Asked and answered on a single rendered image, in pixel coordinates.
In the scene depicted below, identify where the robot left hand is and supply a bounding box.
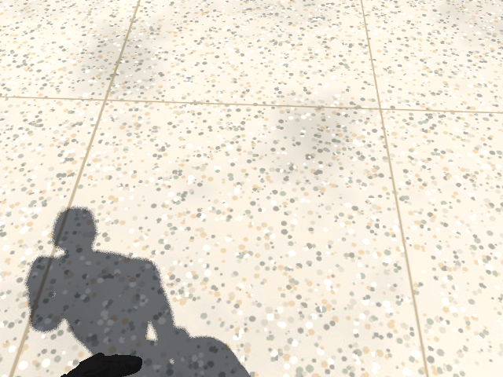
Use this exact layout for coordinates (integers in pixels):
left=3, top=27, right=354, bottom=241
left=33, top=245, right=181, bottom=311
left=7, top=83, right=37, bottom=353
left=61, top=353, right=142, bottom=377

